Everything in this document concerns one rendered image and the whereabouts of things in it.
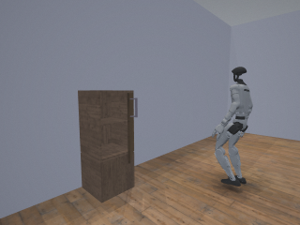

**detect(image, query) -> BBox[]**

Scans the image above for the handle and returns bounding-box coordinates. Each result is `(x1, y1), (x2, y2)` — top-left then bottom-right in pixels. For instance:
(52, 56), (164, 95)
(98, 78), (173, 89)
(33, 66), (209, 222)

(130, 97), (138, 118)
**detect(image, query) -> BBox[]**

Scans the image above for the robot right upper arm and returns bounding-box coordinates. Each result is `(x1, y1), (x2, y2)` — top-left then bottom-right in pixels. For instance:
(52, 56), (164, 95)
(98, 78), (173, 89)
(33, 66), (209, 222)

(248, 89), (253, 110)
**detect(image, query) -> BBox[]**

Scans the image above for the robot left upper arm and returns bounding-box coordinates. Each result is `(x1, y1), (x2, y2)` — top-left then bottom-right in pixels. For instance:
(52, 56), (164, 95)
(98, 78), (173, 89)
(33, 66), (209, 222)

(230, 84), (240, 110)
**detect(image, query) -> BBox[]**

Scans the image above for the robot right shin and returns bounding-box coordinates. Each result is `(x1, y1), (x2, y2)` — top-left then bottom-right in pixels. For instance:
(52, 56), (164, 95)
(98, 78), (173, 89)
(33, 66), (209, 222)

(228, 150), (243, 178)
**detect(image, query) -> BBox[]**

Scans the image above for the cupboard door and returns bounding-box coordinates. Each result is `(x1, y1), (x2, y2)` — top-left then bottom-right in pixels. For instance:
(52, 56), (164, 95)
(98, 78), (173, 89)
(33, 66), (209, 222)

(127, 93), (134, 164)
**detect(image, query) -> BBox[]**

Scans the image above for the robot right thigh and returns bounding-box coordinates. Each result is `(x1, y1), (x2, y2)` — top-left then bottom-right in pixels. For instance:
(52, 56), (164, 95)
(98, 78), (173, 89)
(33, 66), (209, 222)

(228, 126), (248, 156)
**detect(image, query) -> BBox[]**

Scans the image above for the robot left hand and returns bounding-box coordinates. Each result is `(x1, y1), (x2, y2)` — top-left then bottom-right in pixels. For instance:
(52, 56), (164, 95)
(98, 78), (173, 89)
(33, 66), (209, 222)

(212, 124), (225, 141)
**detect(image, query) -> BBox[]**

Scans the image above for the robot right forearm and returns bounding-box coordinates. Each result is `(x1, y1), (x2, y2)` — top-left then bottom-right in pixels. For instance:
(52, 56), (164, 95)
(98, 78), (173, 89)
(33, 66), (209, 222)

(244, 108), (252, 120)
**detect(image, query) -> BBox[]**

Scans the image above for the robot left forearm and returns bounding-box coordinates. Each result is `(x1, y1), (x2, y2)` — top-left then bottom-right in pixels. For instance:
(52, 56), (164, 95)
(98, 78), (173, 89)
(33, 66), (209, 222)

(220, 102), (237, 127)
